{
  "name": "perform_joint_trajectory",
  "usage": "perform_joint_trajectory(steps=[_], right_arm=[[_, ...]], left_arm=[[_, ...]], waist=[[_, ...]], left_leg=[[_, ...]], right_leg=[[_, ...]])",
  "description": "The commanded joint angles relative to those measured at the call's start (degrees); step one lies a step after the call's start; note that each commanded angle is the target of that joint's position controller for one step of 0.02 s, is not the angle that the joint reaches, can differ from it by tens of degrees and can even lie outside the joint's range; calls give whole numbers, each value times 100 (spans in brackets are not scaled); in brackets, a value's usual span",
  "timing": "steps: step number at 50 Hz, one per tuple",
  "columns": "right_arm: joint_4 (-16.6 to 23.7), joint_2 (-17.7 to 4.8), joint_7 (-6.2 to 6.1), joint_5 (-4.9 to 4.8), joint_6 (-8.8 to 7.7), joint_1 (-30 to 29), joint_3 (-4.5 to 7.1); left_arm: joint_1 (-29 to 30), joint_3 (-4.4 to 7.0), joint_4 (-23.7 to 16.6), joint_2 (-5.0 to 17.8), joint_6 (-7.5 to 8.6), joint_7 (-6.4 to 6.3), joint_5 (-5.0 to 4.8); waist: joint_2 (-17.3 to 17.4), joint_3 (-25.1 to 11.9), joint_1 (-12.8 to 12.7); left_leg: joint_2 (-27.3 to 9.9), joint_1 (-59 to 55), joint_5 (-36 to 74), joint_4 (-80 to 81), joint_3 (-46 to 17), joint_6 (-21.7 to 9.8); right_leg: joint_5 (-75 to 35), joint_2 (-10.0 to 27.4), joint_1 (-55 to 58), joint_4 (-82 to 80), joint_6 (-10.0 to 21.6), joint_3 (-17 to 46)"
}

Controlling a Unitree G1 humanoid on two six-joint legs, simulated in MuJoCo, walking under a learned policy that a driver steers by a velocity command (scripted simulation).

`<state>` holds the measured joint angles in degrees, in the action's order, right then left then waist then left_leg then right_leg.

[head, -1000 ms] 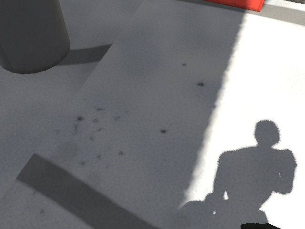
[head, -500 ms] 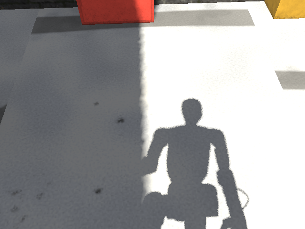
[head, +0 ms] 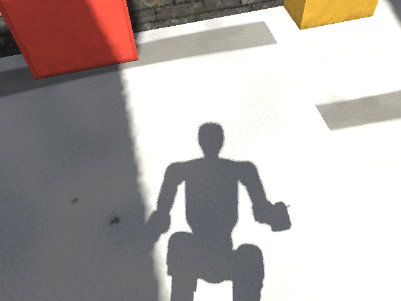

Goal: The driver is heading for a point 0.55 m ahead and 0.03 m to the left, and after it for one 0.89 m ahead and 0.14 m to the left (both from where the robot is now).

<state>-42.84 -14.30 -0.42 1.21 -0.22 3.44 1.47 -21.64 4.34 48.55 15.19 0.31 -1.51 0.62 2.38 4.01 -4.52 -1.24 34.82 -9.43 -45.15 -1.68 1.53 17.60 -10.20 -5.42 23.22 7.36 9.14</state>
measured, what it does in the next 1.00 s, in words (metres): walks ahead: left foot, then right foot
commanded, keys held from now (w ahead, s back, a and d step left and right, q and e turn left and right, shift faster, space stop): e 0.16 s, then no key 0.18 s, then w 0.66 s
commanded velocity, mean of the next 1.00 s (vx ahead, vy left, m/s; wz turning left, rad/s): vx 0.24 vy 0.00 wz -0.23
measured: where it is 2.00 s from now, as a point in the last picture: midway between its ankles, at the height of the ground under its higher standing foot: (250, 225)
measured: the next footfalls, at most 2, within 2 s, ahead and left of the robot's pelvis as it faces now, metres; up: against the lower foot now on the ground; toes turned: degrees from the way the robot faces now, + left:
left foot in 0.10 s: +0.18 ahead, +0.11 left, +0.00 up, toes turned -6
right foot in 0.50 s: +0.05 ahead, -0.08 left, +0.00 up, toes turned -9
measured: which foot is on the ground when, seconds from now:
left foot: up 0.00-0.08, down 0.10-0.50, up 0.52-0.92, down 0.94-1.00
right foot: down 0.00-0.10, up 0.12-0.48, down 0.50-0.96, up 0.98-1.00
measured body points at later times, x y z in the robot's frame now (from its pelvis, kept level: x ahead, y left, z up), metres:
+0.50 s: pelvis +0.06 +0.01 +0.00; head +0.06 +0.01 +0.45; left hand +0.22 +0.25 -0.12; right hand +0.08 -0.27 -0.13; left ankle +0.14 +0.11 -0.73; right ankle +0.01 -0.07 -0.74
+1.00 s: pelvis +0.24 +0.02 -0.01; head +0.27 +0.02 +0.44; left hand +0.24 +0.29 -0.15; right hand +0.38 -0.26 -0.10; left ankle +0.33 +0.09 -0.74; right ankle +0.02 -0.07 -0.69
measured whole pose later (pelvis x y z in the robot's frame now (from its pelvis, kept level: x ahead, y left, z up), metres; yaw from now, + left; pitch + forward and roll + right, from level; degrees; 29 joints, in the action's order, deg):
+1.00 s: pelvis +0.24 +0.02 -0.01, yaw -12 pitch +1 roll +0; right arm -41.1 -14.8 1.2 2.4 -3.1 6.0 2.1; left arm -26.5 1.6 55.0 14.6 3.6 0.0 0.7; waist -0.6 1.6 -3.4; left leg 0.3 24.4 -9.9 -33.8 4.9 -3.9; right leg 26.0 -0.7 -3.6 43.4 2.7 2.6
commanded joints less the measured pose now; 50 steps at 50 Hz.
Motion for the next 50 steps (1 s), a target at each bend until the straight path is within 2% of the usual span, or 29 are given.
perform_joint_trajectory(steps=[1, 3, 4, 5, 6, 7, 8, 9, 11, 13, 16, 20, 23, 24, 25, 26, 27, 28, 30, 32, 36, 40, 43, 45, 46, 47, 48, 49, 50], right_arm=[[457, -672, -55, -47, -144, -81, 116], [323, -791, -114, -53, -206, 543, 142], [218, -863, -167, -5, -285, 1091, 171], [258, -1293, -248, 19, -317, 1576, 250], [411, -1456, -211, -81, -182, 1336, 265], [440, -1080, -175, -155, -94, 1192, 227], [529, -670, -187, -149, -58, 896, 108], [570, -530, -192, -94, -11, 588, 52], [552, -665, -208, 22, 1, 467, 77], [488, -737, -170, 47, -40, 569, 109], [421, -794, -133, 25, -56, 674, 133], [329, -1029, 25, 55, 45, 871, 229], [215, -1097, 91, -38, 210, 1004, 297], [231, -934, 89, -44, 223, 936, 271], [342, -541, 115, -38, 191, 829, 187], [643, -165, 140, -77, 110, 611, 75], [701, -830, 122, 3, 76, 204, 257], [607, -833, 193, -60, 40, 423, 294], [278, -897, 275, 54, -14, 904, 350], [171, -740, 317, 102, -27, 971, 336], [353, -536, 324, 88, -25, 303, 270], [561, -438, 355, 80, -78, -288, 196], [671, -468, 348, 61, -126, -412, 175], [617, -515, 288, 42, -162, -70, 195], [471, -570, 223, 37, -189, 413, 239], [168, -697, 139, 77, -249, 1295, 313], [-48, -1090, 48, 187, -315, 2351, 421], [-155, -1851, 45, 227, -327, 2839, 575], [-178, -1487, 96, 41, -291, 2490, 495]], left_arm=[[-223, 221, -318, 927, -28, -53, 56], [233, 238, -485, 1021, -7, -11, 21], [528, 221, -596, 1001, 50, 34, -70], [398, 115, -843, 625, 104, 56, -176], [-504, 144, -831, 548, 30, 5, -188], [-604, 185, -553, 882, -104, -33, 89], [-163, 216, -550, 962, -182, 22, 158], [75, 201, -608, 864, -249, 83, 143], [116, 142, -644, 706, -376, 208, 80], [127, 95, -684, 627, -398, 247, 22], [351, 4, -750, 525, -436, 253, 60], [520, -139, -783, 471, -413, 331, 94], [83, -220, -552, 402, -260, 354, 84], [-165, -233, -415, 415, -201, 319, 112], [-456, -217, -319, 615, -127, 270, 174], [-409, -68, -454, 1281, -109, 225, 135], [-189, 1, -390, 1316, -91, 128, 168], [223, -82, -427, 1066, -6, 88, 120], [438, -119, -428, 861, 183, 110, 34], [165, -153, -303, 693, 320, 127, -12], [-407, -124, -24, 647, 385, 150, 4], [-731, -102, 193, 716, 409, 132, 45], [-757, -77, 311, 831, 427, 112, 62], [-622, -61, 350, 915, 429, 108, 62], [-513, -50, 371, 977, 430, 113, 51], [-459, -61, 398, 954, 427, 122, 23], [-381, -124, 262, 795, 450, 128, -1], [-809, -252, 74, 156, 471, 157, -110], [-518, -127, 144, 661, 457, 143, 59]], waist=[[-712, -483, 132], [-762, -587, 499], [-621, -784, 859], [363, -1540, 908], [1284, -2146, 406], [539, -1895, 282], [92, -1244, 313], [74, -860, 244], [599, -602, 225], [559, -724, 207], [562, -790, 277], [949, -821, 450], [630, -490, 178], [363, -230, 13], [-708, -105, -97], [-1853, 29, -83], [-1050, 744, -60], [-1028, 783, 320], [-947, 341, 526], [-825, 53, 473], [-820, 215, 177], [-869, 334, -43], [-941, 370, -7], [-949, 258, 215], [-877, 26, 487], [-574, -500, 890], [-87, -1270, 1331], [1531, -1876, 1154], [756, -1504, 1019]], left_leg=[[211, -114, -234, 596, -82, -154], [398, -1371, -107, 1554, -25, -324], [160, -2472, 975, 2250, -191, -464], [-1414, -3929, 3372, 2083, -1412, -874], [-2787, -4399, 5745, 2032, -2948, -1880], [-2688, -3713, 4884, 2073, -2909, -2022], [-2203, -3077, 3813, 2287, -2114, -1831], [-1745, -2595, 2776, 2564, -1549, -1583], [-1233, -2014, 2075, 2836, -875, -1428], [-1154, -1961, 2036, 2857, -611, -1453], [-1205, -2068, 1221, 2955, -563, -1478], [-1156, -1737, -1651, 3417, -748, -1335], [-1031, -887, -2745, 3429, -648, -1052], [-786, -399, -2983, 3134, -425, -788], [-339, 298, -2846, 1714, 78, -536], [390, 1242, -2338, 253, 739, -292], [-9, 1220, -1420, -190, 21, -299], [-67, 989, -896, -347, -101, -283], [-47, 681, -372, -639, 82, -209], [-83, 568, -160, -911, 211, -161], [-224, 1000, 86, -531, 306, -23], [-214, 727, 134, 388, 425, -73], [-111, 184, -146, 914, 561, -296], [82, -683, -329, 1234, 694, -495], [289, -1464, -307, 1467, 780, -596], [390, -2696, -137, 1754, 772, -728], [-586, -4203, -904, 1950, -281, -976], [-2239, -5349, -1838, 2758, -3198, -1524], [-2174, -4761, -1745, 3170, -3851, -1572]], right_leg=[[-5756, 1648, 788, 646, 168, 1197], [-5639, 1337, 286, 1113, -82, 1264], [-5136, 1064, -221, 1750, -289, 1211], [-2201, 596, -1057, 3294, -526, 632], [2465, -367, -1945, 4479, -609, -141], [2102, 195, -2066, 5128, -637, -204], [1651, 363, -2123, 5150, -698, -257], [1333, 490, -2114, 4961, -769, -310], [911, 492, -1909, 4871, -892, -417], [779, 407, -1794, 4582, -910, -460], [772, 510, -1741, 3705, -881, -537], [1105, 614, -902, 2095, -652, -1002], [316, 567, 389, 468, -227, -1350], [414, 537, 833, -149, -71, -1274], [1598, 1451, 1175, -1066, 97, 113], [3456, 3080, 877, -1993, 536, 2561], [3454, 3104, -120, -2233, 778, 2639], [2828, 2771, -224, -2221, 624, 2160], [1359, 2231, 174, -2107, 348, 1131], [627, 2060, 375, -1991, 355, 665], [29, 2126, 725, -1957, 505, 450], [-861, 2205, 849, -1713, 504, 230], [-1818, 2311, 814, -1412, 408, 118], [-2740, 2353, 625, -1068, 279, 31], [-3768, 2263, 502, -485, 179, -129], [-4356, 1955, 200, 673, 42, -482], [-3116, 1646, -815, 2286, -95, -749], [549, 588, -2604, 4241, -368, -1099], [925, 752, -3033, 4862, -222, -349]])
Velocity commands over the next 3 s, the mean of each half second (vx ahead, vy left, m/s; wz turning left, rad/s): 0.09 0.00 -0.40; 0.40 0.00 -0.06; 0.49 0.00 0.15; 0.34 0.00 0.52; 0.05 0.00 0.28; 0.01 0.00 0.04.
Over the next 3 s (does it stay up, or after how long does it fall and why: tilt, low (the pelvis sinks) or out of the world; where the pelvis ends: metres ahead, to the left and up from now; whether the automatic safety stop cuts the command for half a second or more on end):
stays up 0.79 -0.05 0.01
